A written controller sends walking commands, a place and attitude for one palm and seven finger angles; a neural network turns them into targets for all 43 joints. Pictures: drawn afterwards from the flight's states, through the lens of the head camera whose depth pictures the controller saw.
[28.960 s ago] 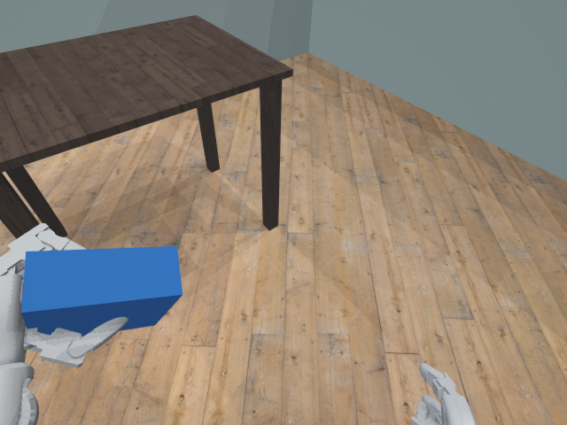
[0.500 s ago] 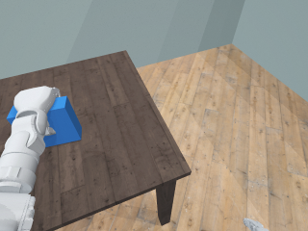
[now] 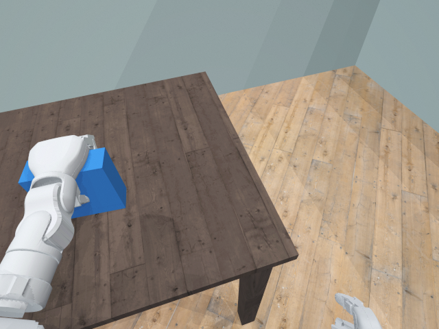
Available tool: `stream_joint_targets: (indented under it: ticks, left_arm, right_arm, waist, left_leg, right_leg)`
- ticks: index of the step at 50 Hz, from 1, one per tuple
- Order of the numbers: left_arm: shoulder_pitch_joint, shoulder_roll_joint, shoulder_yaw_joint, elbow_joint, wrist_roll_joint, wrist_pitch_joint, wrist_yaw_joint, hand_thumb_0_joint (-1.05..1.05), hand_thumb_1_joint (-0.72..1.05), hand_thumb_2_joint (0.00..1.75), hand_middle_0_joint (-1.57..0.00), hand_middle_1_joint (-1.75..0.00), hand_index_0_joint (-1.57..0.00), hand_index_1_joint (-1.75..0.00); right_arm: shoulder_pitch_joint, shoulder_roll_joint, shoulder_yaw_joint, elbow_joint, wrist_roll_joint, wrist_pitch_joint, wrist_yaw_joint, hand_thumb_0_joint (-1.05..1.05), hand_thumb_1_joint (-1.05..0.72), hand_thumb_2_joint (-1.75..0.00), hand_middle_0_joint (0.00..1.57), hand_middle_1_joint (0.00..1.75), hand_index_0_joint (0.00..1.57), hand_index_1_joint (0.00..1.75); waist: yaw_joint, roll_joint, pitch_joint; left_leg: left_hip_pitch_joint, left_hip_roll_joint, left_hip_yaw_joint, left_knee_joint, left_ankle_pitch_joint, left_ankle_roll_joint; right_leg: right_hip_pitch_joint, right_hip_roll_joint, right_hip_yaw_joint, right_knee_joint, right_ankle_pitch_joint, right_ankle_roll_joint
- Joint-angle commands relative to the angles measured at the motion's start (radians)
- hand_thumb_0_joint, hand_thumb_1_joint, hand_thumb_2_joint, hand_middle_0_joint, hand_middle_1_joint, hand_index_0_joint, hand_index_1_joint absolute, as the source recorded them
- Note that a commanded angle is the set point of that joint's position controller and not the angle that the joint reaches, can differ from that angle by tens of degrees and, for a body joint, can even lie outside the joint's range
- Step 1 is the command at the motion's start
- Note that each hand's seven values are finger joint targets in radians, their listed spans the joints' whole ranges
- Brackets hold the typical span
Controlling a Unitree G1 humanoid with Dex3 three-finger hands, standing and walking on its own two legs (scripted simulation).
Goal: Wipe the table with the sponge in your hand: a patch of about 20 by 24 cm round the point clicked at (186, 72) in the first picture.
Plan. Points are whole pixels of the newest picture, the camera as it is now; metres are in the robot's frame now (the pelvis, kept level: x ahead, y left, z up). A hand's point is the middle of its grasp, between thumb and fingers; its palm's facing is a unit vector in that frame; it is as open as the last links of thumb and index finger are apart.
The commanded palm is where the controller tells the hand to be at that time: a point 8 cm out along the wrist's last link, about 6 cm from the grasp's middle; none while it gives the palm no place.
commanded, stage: wipe back along the first lane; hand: left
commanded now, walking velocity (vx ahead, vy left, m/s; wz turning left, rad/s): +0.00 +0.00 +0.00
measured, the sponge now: (84, 192) +0.34 +0.31 +0.04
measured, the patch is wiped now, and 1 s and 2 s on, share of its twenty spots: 1.00 1.00 1.00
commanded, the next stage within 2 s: lift the sponge slowly off the table in 1.34 s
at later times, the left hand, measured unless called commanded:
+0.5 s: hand (81, 198) +0.30 +0.27 +0.09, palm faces +0.00 -0.01 -1.00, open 9.5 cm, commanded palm +0.26 +0.27 +0.12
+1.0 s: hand (81, 222) +0.26 +0.26 +0.09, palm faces +0.04 -0.04 -1.00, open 9.5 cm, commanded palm +0.21 +0.25 +0.12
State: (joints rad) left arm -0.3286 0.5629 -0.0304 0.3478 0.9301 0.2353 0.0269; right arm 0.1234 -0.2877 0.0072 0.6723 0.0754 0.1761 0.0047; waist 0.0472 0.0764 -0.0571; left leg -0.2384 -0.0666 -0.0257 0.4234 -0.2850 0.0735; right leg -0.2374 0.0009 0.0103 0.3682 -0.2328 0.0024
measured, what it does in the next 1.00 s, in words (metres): stands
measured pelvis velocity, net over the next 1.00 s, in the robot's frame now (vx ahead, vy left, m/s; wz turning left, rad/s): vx -0.01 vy -0.03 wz -0.03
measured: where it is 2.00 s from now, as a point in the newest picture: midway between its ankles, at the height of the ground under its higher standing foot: outside the picture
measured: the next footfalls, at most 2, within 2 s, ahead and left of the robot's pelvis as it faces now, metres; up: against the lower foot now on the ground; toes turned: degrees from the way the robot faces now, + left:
none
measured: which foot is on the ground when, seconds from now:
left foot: down 0.00-1.00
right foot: down 0.00-1.00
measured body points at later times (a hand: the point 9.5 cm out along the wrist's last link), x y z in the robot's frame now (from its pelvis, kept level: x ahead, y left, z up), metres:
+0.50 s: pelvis -0.01 -0.02 +0.00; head +0.00 -0.06 +0.45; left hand +0.29 +0.27 +0.14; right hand +0.19 -0.25 -0.11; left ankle -0.05 +0.07 -0.74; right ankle -0.04 -0.14 -0.74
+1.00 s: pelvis -0.01 -0.03 +0.00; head +0.00 -0.08 +0.45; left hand +0.25 +0.25 +0.14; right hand +0.20 -0.27 -0.11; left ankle -0.05 +0.07 -0.74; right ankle -0.04 -0.14 -0.74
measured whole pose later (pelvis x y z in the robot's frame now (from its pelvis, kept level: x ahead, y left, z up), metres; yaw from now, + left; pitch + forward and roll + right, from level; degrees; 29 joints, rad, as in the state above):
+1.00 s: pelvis -0.01 -0.03 +0.00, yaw -2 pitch +2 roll -1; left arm 0.12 0.52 0.00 -0.10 0.88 0.35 0.07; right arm 0.07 -0.30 0.01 0.65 0.07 0.14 -0.01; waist 0.07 0.12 -0.04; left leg -0.18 -0.03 -0.01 0.45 -0.31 0.03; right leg -0.21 0.04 0.03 0.44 -0.27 -0.02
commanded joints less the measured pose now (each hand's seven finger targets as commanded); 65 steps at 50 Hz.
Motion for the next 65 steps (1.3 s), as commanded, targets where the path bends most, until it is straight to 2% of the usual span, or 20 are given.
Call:
stream_joint_targets:
  ticks: [1,4,5,8,10,11,17,18,22,23,27,29,37,38,42,52,53,59,63,65]
  left_arm:
    - [-0.116,0.129,0.025,-0.118,-0.021,0.024,-0.024,0.0,0.1,1.3,-1.2,-1.6,-1.2,-1.6]
    - [-0.083,0.094,0.005,-0.131,-0.028,0.041,-0.027,0.0,0.1,1.3,-1.2,-1.6,-1.2,-1.6]
    - [-0.058,0.118,0.026,-0.143,-0.027,0.042,-0.026,0.0,0.1,1.3,-1.2,-1.6,-1.2,-1.6]
    - [-0.001,0.054,-0.017,-0.19,-0.034,0.049,-0.027,0.0,0.1,1.3,-1.2,-1.6,-1.2,-1.6]
    - [0.048,0.079,0.013,-0.213,-0.036,0.052,-0.022,0.0,0.1,1.3,-1.2,-1.6,-1.2,-1.6]
    - [0.052,0.044,-0.017,-0.206,-0.038,0.059,-0.021,0.0,0.1,1.3,-1.2,-1.6,-1.2,-1.6]
    - [0.054,0.076,0.016,-0.224,-0.042,0.101,-0.014,0.0,0.1,1.3,-1.2,-1.6,-1.2,-1.6]
    - [0.043,0.041,-0.021,-0.233,-0.045,0.103,-0.018,0.0,0.1,1.3,-1.2,-1.6,-1.2,-1.6]
    - [0.073,0.083,0.019,-0.24,-0.044,0.107,-0.026,0.0,0.1,1.3,-1.2,-1.6,-1.2,-1.6]
    - [0.079,0.049,-0.013,-0.254,-0.048,0.103,-0.029,0.0,0.1,1.3,-1.2,-1.6,-1.2,-1.6]
    - [0.167,0.111,0.059,-0.28,-0.057,0.091,-0.029,0.0,0.1,1.3,-1.2,-1.6,-1.2,-1.6]
    - [0.18,0.071,0.026,-0.312,-0.065,0.086,-0.031,0.0,0.1,1.3,-1.2,-1.6,-1.2,-1.6]
    - [0.321,0.107,0.093,-0.39,-0.084,0.094,-0.012,0.0,0.1,1.3,-1.2,-1.6,-1.2,-1.6]
    - [0.346,0.078,0.073,-0.404,-0.091,0.095,-0.011,0.0,0.1,1.3,-1.2,-1.6,-1.2,-1.6]
    - [0.409,0.091,0.098,-0.46,-0.098,0.106,0.0,0.0,0.1,1.3,-1.2,-1.6,-1.2,-1.6]
    - [0.476,0.03,0.045,-0.553,-0.092,0.163,0.013,0.0,0.1,1.3,-1.2,-1.6,-1.2,-1.6]
    - [0.467,-0.007,0.008,-0.564,-0.091,0.168,0.011,0.0,0.1,1.3,-1.2,-1.6,-1.2,-1.6]
    - [0.533,-0.003,0.013,-0.6,-0.088,0.179,0.01,0.0,0.1,1.3,-1.2,-1.6,-1.2,-1.6]
    - [0.593,-0.055,-0.026,-0.672,-0.091,0.187,0.01,0.0,0.1,1.3,-1.2,-1.6,-1.2,-1.6]
    - [0.627,-0.033,-0.004,-0.674,-0.092,0.187,0.015,0.0,0.1,1.3,-1.2,-1.6,-1.2,-1.6]
  right_arm:
    - [-0.1,-0.141,-0.043,-0.142,-0.003,-0.039,-0.001,0.0,-0.9,-0.9,0.2,0.3,0.2,0.3]
    - [-0.11,-0.138,-0.041,-0.146,-0.001,-0.042,-0.001,0.0,-0.9,-0.9,0.2,0.3,0.2,0.3]
    - [-0.114,-0.14,-0.039,-0.149,-0.002,-0.044,0.0,0.0,-0.9,-0.9,0.2,0.3,0.2,0.3]
    - [-0.131,-0.13,-0.036,-0.16,-0.001,-0.049,0.005,0.0,-0.9,-0.9,0.2,0.3,0.2,0.3]
    - [-0.136,-0.133,-0.038,-0.162,-0.002,-0.054,0.008,0.0,-0.9,-0.9,0.2,0.3,0.2,0.3]
    - [-0.142,-0.128,-0.035,-0.163,-0.001,-0.054,0.008,0.0,-0.9,-0.9,0.2,0.3,0.2,0.3]
    - [-0.182,-0.131,-0.026,-0.166,0.002,-0.05,-0.005,0.0,-0.9,-0.9,0.2,0.3,0.2,0.3]
    - [-0.181,-0.124,-0.022,-0.168,0.003,-0.053,-0.008,0.0,-0.9,-0.9,0.2,0.3,0.2,0.3]
    - [-0.2,-0.127,-0.019,-0.171,0.001,-0.055,-0.015,0.0,-0.9,-0.9,0.2,0.3,0.2,0.3]
    - [-0.193,-0.12,-0.019,-0.173,0.002,-0.059,-0.016,0.0,-0.9,-0.9,0.2,0.3,0.2,0.3]
    - [-0.205,-0.123,-0.018,-0.176,0.0,-0.065,-0.017,0.0,-0.9,-0.9,0.2,0.3,0.2,0.3]
    - [-0.198,-0.118,-0.02,-0.179,0.0,-0.07,-0.017,0.0,-0.9,-0.9,0.2,0.3,0.2,0.3]
    - [-0.22,-0.122,-0.027,-0.184,-0.003,-0.08,-0.017,0.0,-0.9,-0.9,0.2,0.3,0.2,0.3]
    - [-0.21,-0.115,-0.027,-0.188,-0.002,-0.082,-0.017,0.0,-0.9,-0.9,0.2,0.3,0.2,0.3]
    - [-0.23,-0.117,-0.027,-0.194,-0.004,-0.084,-0.015,0.0,-0.9,-0.9,0.2,0.3,0.2,0.3]
    - [-0.258,-0.108,-0.023,-0.203,-0.001,-0.083,-0.016,0.0,-0.9,-0.9,0.2,0.3,0.2,0.3]
    - [-0.248,-0.103,-0.02,-0.206,0.0,-0.084,-0.015,0.0,-0.9,-0.9,0.2,0.3,0.2,0.3]
    - [-0.254,-0.097,-0.015,-0.209,-0.002,-0.087,-0.011,0.0,-0.9,-0.9,0.2,0.3,0.2,0.3]
    - [-0.27,-0.087,-0.012,-0.227,-0.002,-0.091,-0.001,0.0,-0.9,-0.9,0.2,0.3,0.2,0.3]
    - [-0.27,-0.088,-0.012,-0.216,-0.004,-0.088,0.002,0.0,-0.9,-0.9,0.2,0.3,0.2,0.3]
  waist:
    - [0.004,-0.044,-0.236]
    - [0.005,-0.067,-0.223]
    - [0.012,-0.058,-0.231]
    - [0.012,-0.067,-0.221]
    - [0.022,-0.071,-0.217]
    - [0.016,-0.086,-0.193]
    - [0.025,-0.09,-0.151]
    - [0.016,-0.099,-0.16]
    - [0.028,-0.099,-0.149]
    - [0.019,-0.108,-0.156]
    - [0.039,-0.101,-0.15]
    - [0.03,-0.101,-0.149]
    - [0.051,-0.122,-0.146]
    - [0.048,-0.127,-0.154]
    - [0.058,-0.102,-0.144]
    - [0.057,-0.107,-0.095]
    - [0.049,-0.112,-0.101]
    - [0.06,-0.126,-0.111]
    - [0.066,-0.109,-0.114]
    - [0.068,-0.116,-0.1]
  left_leg:
    - [0.131,0.071,-0.058,0.003,0.638,-0.088]
    - [0.124,0.071,-0.058,0.002,0.609,-0.083]
    - [0.118,0.069,-0.058,0.0,0.606,-0.084]
    - [0.12,0.072,-0.062,0.002,0.611,-0.083]
    - [0.112,0.07,-0.057,0.003,0.601,-0.08]
    - [0.101,0.068,-0.053,-0.001,0.563,-0.078]
    - [0.06,0.056,-0.04,-0.03,0.397,-0.057]
    - [0.063,0.051,-0.033,-0.026,0.392,-0.051]
    - [0.052,0.045,-0.032,-0.03,0.354,-0.038]
    - [0.055,0.043,-0.025,-0.022,0.359,-0.034]
    - [0.041,0.038,-0.025,-0.018,0.353,-0.03]
    - [0.046,0.036,-0.016,-0.011,0.362,-0.027]
    - [0.033,0.033,-0.018,0.004,0.366,-0.027]
    - [0.03,0.032,-0.01,0.008,0.369,-0.026]
    - [0.031,0.033,-0.015,0.011,0.376,-0.029]
    - [0.039,0.044,-0.026,-0.006,0.342,-0.033]
    - [0.04,0.046,-0.022,-0.006,0.338,-0.033]
    - [0.051,0.049,-0.028,-0.01,0.361,-0.036]
    - [0.059,0.053,-0.027,-0.01,0.381,-0.036]
    - [0.056,0.053,-0.028,-0.01,0.39,-0.04]
  right_leg:
    - [0.113,0.032,-0.029,0.032,0.363,-0.075]
    - [0.11,0.033,-0.031,0.033,0.35,-0.075]
    - [0.124,0.032,-0.026,0.035,0.355,-0.076]
    - [0.125,0.033,-0.029,0.042,0.358,-0.076]
    - [0.137,0.033,-0.025,0.042,0.369,-0.074]
    - [0.126,0.033,-0.027,0.039,0.355,-0.072]
    - [0.137,0.035,-0.006,0.025,0.294,-0.083]
    - [0.146,0.032,-0.015,0.029,0.303,-0.078]
    - [0.156,0.032,0.013,0.022,0.305,-0.082]
    - [0.164,0.029,0.004,0.029,0.321,-0.076]
    - [0.185,0.029,0.039,0.034,0.358,-0.079]
    - [0.186,0.025,0.026,0.037,0.381,-0.072]
    - [0.201,0.026,0.06,0.055,0.433,-0.072]
    - [0.213,0.02,0.045,0.063,0.444,-0.064]
    - [0.206,0.023,0.066,0.068,0.463,-0.068]
    - [0.156,0.033,0.061,0.06,0.352,-0.069]
    - [0.153,0.028,0.038,0.061,0.332,-0.064]
    - [0.171,0.031,0.04,0.068,0.349,-0.066]
    - [0.177,0.03,0.035,0.073,0.356,-0.065]
    - [0.179,0.032,0.041,0.073,0.376,-0.066]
